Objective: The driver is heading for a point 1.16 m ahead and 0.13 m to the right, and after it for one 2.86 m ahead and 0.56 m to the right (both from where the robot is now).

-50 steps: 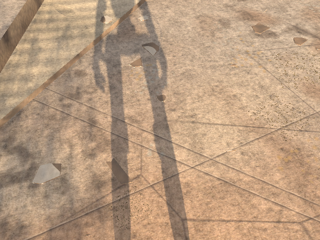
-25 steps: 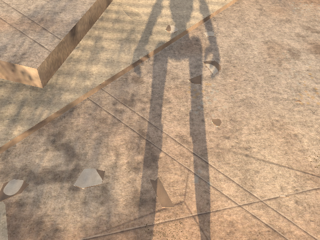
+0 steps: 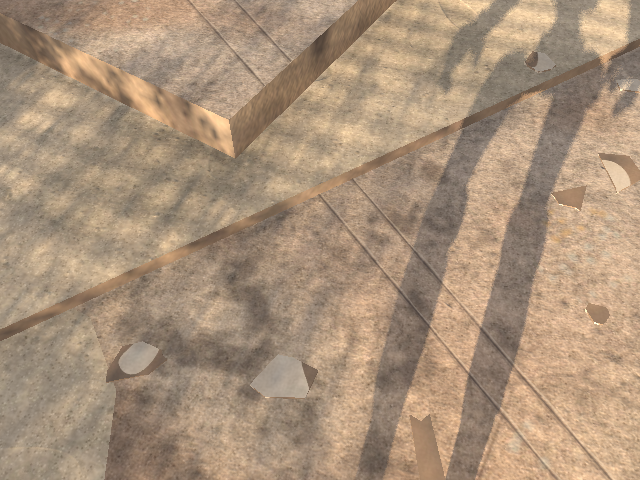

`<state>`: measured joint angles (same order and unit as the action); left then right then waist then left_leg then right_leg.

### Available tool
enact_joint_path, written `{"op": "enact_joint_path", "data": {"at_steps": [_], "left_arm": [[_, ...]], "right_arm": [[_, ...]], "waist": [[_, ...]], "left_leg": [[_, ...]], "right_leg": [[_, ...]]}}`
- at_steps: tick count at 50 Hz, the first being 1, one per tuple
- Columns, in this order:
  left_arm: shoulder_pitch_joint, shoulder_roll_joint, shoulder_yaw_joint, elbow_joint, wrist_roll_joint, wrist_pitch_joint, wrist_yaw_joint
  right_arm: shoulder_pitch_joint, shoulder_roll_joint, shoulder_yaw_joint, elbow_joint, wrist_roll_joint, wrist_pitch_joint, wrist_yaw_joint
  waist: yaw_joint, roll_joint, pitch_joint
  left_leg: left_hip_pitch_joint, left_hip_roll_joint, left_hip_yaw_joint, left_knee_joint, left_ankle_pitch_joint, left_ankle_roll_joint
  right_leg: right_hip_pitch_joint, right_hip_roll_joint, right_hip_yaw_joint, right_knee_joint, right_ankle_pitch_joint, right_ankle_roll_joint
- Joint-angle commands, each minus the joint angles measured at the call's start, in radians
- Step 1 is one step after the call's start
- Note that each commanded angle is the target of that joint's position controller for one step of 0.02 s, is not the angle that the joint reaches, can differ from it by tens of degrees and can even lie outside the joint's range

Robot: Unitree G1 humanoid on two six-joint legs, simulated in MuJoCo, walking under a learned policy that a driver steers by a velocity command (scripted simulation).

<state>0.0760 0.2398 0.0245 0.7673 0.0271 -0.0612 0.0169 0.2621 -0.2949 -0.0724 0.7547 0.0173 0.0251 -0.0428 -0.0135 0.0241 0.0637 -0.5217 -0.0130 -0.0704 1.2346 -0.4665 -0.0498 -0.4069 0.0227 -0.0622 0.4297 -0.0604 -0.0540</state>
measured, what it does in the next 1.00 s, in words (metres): walks ahead: left foot, then right foot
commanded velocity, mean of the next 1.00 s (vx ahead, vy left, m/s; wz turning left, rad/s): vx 0.31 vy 0.00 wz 0.11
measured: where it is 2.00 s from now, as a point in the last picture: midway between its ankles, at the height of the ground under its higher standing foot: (330, 284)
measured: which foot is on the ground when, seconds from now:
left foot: up 0.00-0.22, down 0.24-0.72, up 0.74-1.00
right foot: down 0.00-0.24, up 0.26-0.68, down 0.70-1.00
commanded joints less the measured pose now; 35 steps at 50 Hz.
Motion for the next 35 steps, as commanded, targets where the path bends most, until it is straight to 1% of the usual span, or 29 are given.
{"op": "enact_joint_path", "data": {"at_steps": [1,2,3,4,6,8,9,10,11,12,13,14,15,16,17,18,19,20,22,24,27,30,32,33,34,35], "left_arm": [[0.004,0.133,0.034,-0.035,0.004,-0.010,0.002],[0.011,0.144,0.039,-0.030,-0.003,-0.009,0.003],[0.007,0.154,0.043,-0.028,-0.009,-0.005,0.005],[-0.002,0.162,0.045,-0.029,-0.014,0.001,0.006],[-0.002,0.176,0.048,-0.026,-0.023,0.016,0.004],[0.010,0.182,0.048,-0.018,-0.032,0.029,0.000],[0.007,0.176,0.044,-0.014,-0.038,0.035,-0.001],[0.025,0.158,0.037,-0.004,-0.045,0.038,-0.004],[0.051,0.121,0.024,0.008,-0.047,0.036,-0.009],[0.046,0.063,0.006,-0.004,-0.033,0.031,-0.020],[0.006,0.048,0.005,-0.039,-0.033,0.014,-0.024],[-0.062,0.169,0.045,-0.052,-0.043,0.002,-0.020],[-0.010,0.188,0.060,-0.037,-0.058,-0.001,-0.021],[0.048,0.179,0.063,-0.001,-0.052,0.000,-0.021],[0.066,0.174,0.067,0.019,-0.041,-0.002,-0.021],[0.068,0.152,0.065,0.031,-0.034,-0.006,-0.024],[0.066,0.132,0.063,0.038,-0.034,-0.010,-0.028],[0.057,0.117,0.060,0.040,-0.036,-0.014,-0.032],[0.018,0.096,0.052,0.032,-0.035,-0.018,-0.034],[-0.028,0.083,0.043,0.019,-0.037,-0.021,-0.037],[-0.069,0.084,0.034,0.004,-0.043,-0.025,-0.045],[-0.084,0.100,0.030,-0.012,-0.050,-0.033,-0.054],[-0.055,0.121,0.033,-0.012,-0.053,-0.041,-0.060],[-0.013,0.130,0.037,0.001,-0.052,-0.043,-0.060],[0.067,0.146,0.048,0.028,-0.050,-0.044,-0.056],[0.203,0.190,0.070,0.067,-0.051,-0.047,-0.047]], "right_arm": [[0.129,-0.005,0.001,-0.048,-0.006,0.003,-0.008],[0.103,-0.001,0.006,-0.062,-0.012,0.000,-0.007],[0.081,-0.002,0.011,-0.073,-0.015,-0.002,-0.005],[0.066,-0.009,0.013,-0.079,-0.015,-0.001,-0.001],[0.042,-0.028,0.013,-0.086,-0.013,0.002,0.008],[0.032,-0.040,0.011,-0.091,-0.015,0.002,0.016],[0.047,-0.036,0.010,-0.085,-0.017,0.001,0.020],[0.078,-0.033,0.008,-0.071,-0.020,-0.001,0.025],[0.098,-0.039,0.006,-0.068,-0.026,-0.001,0.025],[0.145,-0.087,-0.003,-0.070,-0.036,-0.002,0.019],[0.160,-0.216,-0.035,-0.069,-0.029,0.001,0.017],[0.147,-0.223,-0.039,-0.072,-0.041,-0.023,0.016],[0.084,-0.175,-0.025,-0.078,-0.037,-0.052,0.013],[0.040,-0.129,-0.014,-0.085,-0.025,-0.075,0.015],[0.026,-0.104,-0.008,-0.084,-0.016,-0.089,0.018],[0.037,-0.088,-0.003,-0.077,-0.017,-0.098,0.020],[0.056,-0.079,-0.002,-0.068,-0.019,-0.104,0.021],[0.077,-0.076,-0.004,-0.059,-0.019,-0.107,0.022],[0.107,-0.082,-0.009,-0.044,-0.016,-0.109,0.021],[0.126,-0.104,-0.018,-0.031,-0.013,-0.109,0.020],[0.148,-0.133,-0.030,-0.009,-0.006,-0.108,0.021],[0.160,-0.139,-0.035,0.013,0.005,-0.106,0.026],[0.147,-0.144,-0.038,0.018,0.010,-0.102,0.029],[0.132,-0.142,-0.037,0.018,0.011,-0.097,0.030],[0.126,-0.131,-0.031,0.017,0.008,-0.093,0.030],[0.124,-0.094,-0.017,0.014,-0.002,-0.092,0.031]], "waist": [[-0.021,-0.114,-0.151],[-0.014,-0.107,-0.170],[-0.010,-0.103,-0.190],[-0.007,-0.108,-0.202],[0.002,-0.130,-0.201],[0.004,-0.139,-0.182],[-0.012,-0.133,-0.173],[-0.025,-0.124,-0.182],[-0.034,-0.115,-0.180],[-0.035,0.006,-0.177],[-0.045,0.257,-0.093],[-0.075,0.193,0.003],[-0.016,0.184,0.024],[0.014,0.166,0.007],[0.017,0.141,-0.015],[0.018,0.108,-0.029],[0.016,0.084,-0.043],[0.010,0.075,-0.050],[-0.010,0.079,-0.045],[-0.030,0.097,-0.034],[-0.052,0.107,-0.014],[-0.055,0.108,0.004],[-0.031,0.111,-0.002],[-0.002,0.103,-0.015],[0.037,0.092,-0.048],[0.094,0.046,-0.126]], "left_leg": [[0.053,0.041,0.021,-0.118,0.027,-0.005],[0.059,0.051,0.018,-0.177,0.037,-0.002],[0.079,0.062,0.017,-0.238,0.059,0.004],[0.111,0.064,0.025,-0.295,0.085,0.009],[0.163,0.055,0.045,-0.391,0.118,0.019],[0.212,0.037,0.069,-0.504,0.146,0.039],[0.267,0.023,0.089,-0.604,0.196,0.056],[0.353,0.005,0.106,-0.695,0.216,0.079],[0.433,0.008,0.090,-0.763,0.188,0.108],[0.502,0.163,-0.123,-0.868,0.017,0.164],[0.447,0.341,-0.424,-1.046,-0.301,0.293],[0.350,0.381,-0.535,-1.131,-0.371,0.353],[0.362,0.351,-0.477,-1.125,-0.301,0.322],[0.394,0.308,-0.399,-1.113,-0.195,0.281],[0.423,0.286,-0.342,-1.109,-0.109,0.254],[0.431,0.265,-0.288,-1.108,-0.019,0.242],[0.439,0.251,-0.248,-1.111,0.047,0.238],[0.455,0.242,-0.214,-1.113,0.099,0.239],[0.464,0.227,-0.159,-1.118,0.164,0.240],[0.447,0.225,-0.127,-1.123,0.186,0.242],[0.421,0.240,-0.105,-1.113,0.187,0.252],[0.426,0.268,-0.116,-1.084,0.179,0.255],[0.431,0.284,-0.128,-1.050,0.180,0.243],[0.416,0.275,-0.117,-1.010,0.204,0.229],[0.384,0.245,-0.093,-0.929,0.291,0.211],[0.309,0.184,-0.030,-0.735,0.400,0.177]], "right_leg": [[0.089,-0.255,0.188,-0.190,0.191,-0.227],[0.112,-0.278,0.192,-0.188,0.223,-0.243],[0.126,-0.291,0.189,-0.187,0.214,-0.248],[0.125,-0.292,0.181,-0.191,0.176,-0.246],[0.118,-0.286,0.171,-0.198,0.048,-0.232],[0.113,-0.281,0.174,-0.185,-0.073,-0.212],[0.097,-0.270,0.165,-0.159,-0.115,-0.191],[0.056,-0.250,0.152,-0.140,-0.236,-0.158],[-0.004,-0.209,0.134,-0.113,-0.398,-0.092],[-0.118,-0.129,0.058,0.075,-0.487,-0.009],[-0.322,0.014,-0.062,0.296,-0.502,0.039],[-0.374,-0.042,0.072,0.469,-0.455,0.027],[-0.407,-0.064,0.108,0.524,-0.366,0.013],[-0.408,-0.078,0.114,0.542,-0.293,0.012],[-0.411,-0.087,0.113,0.549,-0.224,0.017],[-0.396,-0.093,0.106,0.564,-0.163,0.021],[-0.381,-0.092,0.095,0.560,-0.113,0.026],[-0.378,-0.095,0.087,0.532,-0.072,0.033],[-0.351,-0.093,0.074,0.425,-0.018,0.048],[-0.298,-0.084,0.062,0.313,0.010,0.060],[-0.225,-0.072,0.048,0.199,-0.005,0.062],[-0.179,-0.076,0.051,0.142,-0.067,0.036],[-0.112,-0.073,0.045,0.104,-0.105,0.008],[-0.038,-0.062,0.030,0.076,-0.101,-0.005],[0.084,-0.035,0.007,0.056,-0.111,-0.017],[0.286,-0.062,0.050,0.045,-0.115,-0.045]]}}
Velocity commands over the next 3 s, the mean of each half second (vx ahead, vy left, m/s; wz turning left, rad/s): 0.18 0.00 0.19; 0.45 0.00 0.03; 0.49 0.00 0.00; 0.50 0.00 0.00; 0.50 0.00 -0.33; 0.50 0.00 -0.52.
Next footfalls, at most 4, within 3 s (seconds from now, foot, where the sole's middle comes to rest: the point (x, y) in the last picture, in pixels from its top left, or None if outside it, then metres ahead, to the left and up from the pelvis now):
0.24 left None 0.08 0.14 -0.77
0.70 right None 0.29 -0.11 -0.77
1.22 left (283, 386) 0.63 0.11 -0.77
1.78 right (379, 271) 0.92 -0.12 -0.77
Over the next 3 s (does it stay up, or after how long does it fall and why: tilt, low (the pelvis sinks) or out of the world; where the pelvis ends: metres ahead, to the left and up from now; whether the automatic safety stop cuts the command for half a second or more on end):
stays up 1.30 -0.13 0.01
